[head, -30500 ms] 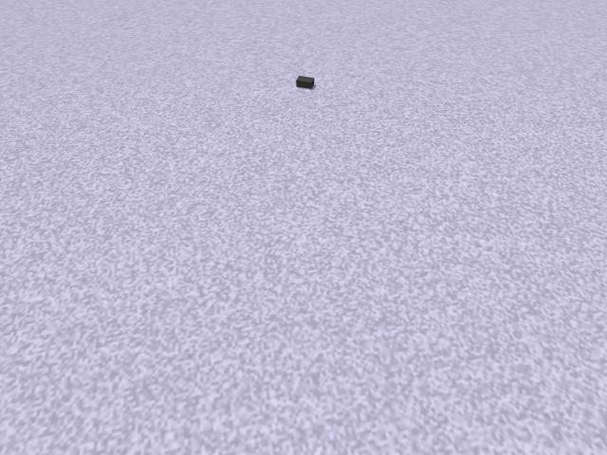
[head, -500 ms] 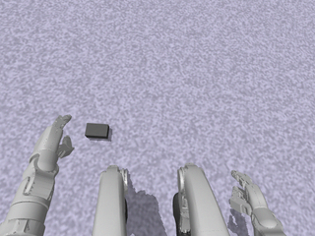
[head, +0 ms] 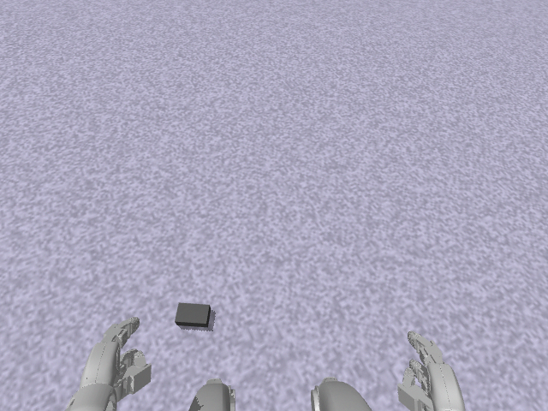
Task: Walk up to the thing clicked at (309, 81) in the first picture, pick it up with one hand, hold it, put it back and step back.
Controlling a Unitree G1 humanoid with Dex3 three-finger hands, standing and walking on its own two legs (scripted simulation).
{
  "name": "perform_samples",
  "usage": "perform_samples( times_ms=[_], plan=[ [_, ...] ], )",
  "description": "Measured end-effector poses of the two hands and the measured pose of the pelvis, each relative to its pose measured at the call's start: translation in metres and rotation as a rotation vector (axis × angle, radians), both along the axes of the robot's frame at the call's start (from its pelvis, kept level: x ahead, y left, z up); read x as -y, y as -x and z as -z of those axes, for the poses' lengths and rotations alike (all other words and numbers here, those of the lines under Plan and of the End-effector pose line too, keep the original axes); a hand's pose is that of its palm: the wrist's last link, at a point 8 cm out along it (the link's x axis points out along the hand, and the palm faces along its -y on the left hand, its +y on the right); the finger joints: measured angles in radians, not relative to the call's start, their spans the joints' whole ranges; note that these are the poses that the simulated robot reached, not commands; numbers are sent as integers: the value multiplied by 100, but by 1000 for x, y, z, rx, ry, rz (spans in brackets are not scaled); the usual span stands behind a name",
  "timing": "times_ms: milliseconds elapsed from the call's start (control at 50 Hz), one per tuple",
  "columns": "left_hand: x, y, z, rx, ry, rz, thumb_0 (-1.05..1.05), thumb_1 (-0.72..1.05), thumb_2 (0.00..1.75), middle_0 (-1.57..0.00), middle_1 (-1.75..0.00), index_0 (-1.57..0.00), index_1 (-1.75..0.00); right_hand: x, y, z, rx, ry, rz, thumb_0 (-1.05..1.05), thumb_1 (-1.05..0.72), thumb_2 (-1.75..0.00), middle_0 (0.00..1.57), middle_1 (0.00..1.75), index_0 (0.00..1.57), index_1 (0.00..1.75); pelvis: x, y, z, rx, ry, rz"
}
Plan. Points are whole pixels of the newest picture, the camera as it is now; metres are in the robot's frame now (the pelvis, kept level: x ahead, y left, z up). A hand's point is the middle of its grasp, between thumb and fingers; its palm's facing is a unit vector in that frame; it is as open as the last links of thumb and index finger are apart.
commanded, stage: home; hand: left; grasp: from above
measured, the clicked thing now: (193, 315) +0.47 +0.23 -0.67
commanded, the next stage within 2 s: none
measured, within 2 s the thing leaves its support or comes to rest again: neither
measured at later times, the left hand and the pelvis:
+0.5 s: hand (139, 399) +0.16 +0.18 -0.02, palm faces +0.07 -0.98 -0.19, open 7.4 cm; pelvis +0.01 -0.01 +0.03, yaw +1 degrees
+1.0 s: hand (141, 394) +0.17 +0.17 -0.02, palm faces +0.06 -0.98 -0.20, open 7.4 cm; pelvis +0.01 -0.01 +0.03, yaw +1 degrees
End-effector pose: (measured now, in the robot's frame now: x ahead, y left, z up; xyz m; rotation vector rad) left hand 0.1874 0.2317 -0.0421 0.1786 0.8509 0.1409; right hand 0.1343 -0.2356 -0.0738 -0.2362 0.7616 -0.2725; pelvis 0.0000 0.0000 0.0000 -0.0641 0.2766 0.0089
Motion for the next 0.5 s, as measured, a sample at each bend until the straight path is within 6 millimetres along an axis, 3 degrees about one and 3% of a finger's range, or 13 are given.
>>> perform_samples(
  times_ms=[100,200,340,500],
  plan=[
    [2,14,-33,19,5,-4,1,90,90,-20,-30,-21,-30,1,-10,-24,66,9,5,1,-90,-90,20,30,20,30,-1,-11,-17,42,-5,-4],
    [3,26,-49,28,6,-7,1,90,90,-20,-30,-21,-30,1,-26,-39,137,12,-16,1,-90,-90,20,30,20,30,0,-16,-25,74,-10,-9],
    [4,38,-50,17,14,-18,1,90,90,-20,-30,-20,-30,1,-43,-49,201,19,-66,1,-90,-90,20,30,20,30,3,-14,-27,99,-16,-18],
    [7,40,-47,16,19,-18,1,90,90,-20,-30,-20,-30,3,-41,-49,195,26,-86,1,-90,-90,20,30,20,30,6,-10,-27,108,-19,-21]
  ],
)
